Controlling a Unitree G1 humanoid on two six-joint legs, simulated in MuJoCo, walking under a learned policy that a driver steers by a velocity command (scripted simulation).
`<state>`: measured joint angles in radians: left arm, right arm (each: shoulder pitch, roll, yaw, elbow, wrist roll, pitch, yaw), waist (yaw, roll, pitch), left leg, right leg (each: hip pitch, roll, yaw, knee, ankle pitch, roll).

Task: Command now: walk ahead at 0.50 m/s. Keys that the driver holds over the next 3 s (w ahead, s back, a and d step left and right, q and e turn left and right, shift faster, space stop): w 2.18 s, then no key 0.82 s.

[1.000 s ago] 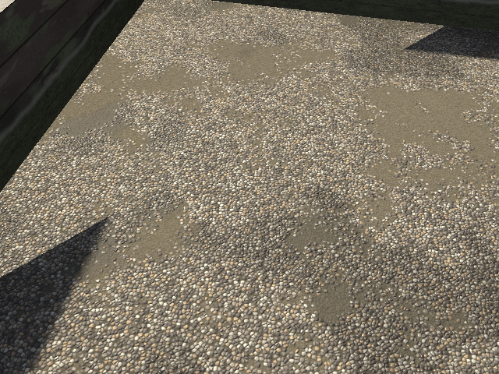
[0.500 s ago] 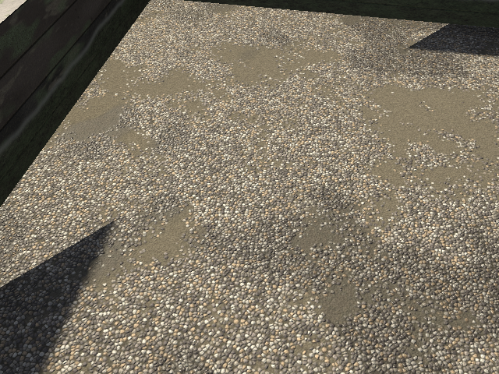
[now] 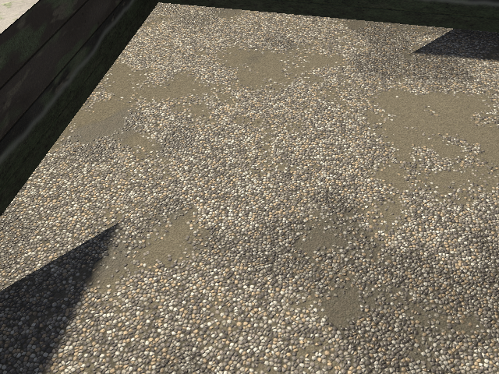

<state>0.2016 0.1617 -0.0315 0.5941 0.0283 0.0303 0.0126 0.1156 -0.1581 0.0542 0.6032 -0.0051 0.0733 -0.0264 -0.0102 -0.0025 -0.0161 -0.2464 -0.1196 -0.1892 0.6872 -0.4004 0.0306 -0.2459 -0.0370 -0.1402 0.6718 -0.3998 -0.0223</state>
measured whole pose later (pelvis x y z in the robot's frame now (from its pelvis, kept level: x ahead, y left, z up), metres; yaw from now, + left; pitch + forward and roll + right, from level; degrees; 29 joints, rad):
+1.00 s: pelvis +0.01 -0.01 +0.00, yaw +0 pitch -1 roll +0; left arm 0.22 0.16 -0.04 0.58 0.03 0.04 0.01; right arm 0.10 -0.15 0.05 0.62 0.00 0.07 -0.03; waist 0.00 0.00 -0.02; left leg -0.25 -0.10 -0.17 0.70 -0.42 0.02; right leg -0.24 -0.04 -0.15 0.68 -0.42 -0.03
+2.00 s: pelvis +0.01 +0.00 +0.00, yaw +0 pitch -1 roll +0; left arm 0.23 0.16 -0.04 0.58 0.03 0.04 0.01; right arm 0.09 -0.15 0.06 0.62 0.00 0.07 -0.03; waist 0.00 0.00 -0.01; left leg -0.24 -0.10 -0.15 0.69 -0.42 0.03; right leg -0.23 -0.05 -0.15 0.68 -0.42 -0.02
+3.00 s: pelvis +0.00 +0.00 +0.02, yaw +1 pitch +0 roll +0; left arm 0.27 0.21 -0.02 0.64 0.02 0.07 0.02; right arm 0.12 -0.18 0.03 0.69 -0.01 0.09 -0.03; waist -0.01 0.01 -0.01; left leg -0.21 -0.08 -0.15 0.50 -0.29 0.03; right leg -0.19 -0.03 -0.15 0.48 -0.29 -0.02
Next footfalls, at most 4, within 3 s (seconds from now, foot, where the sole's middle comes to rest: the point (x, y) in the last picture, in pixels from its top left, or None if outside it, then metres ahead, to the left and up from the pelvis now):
none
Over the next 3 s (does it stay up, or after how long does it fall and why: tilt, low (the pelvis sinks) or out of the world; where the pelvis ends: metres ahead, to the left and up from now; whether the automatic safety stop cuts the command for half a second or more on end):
stays up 0.00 0.00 0.02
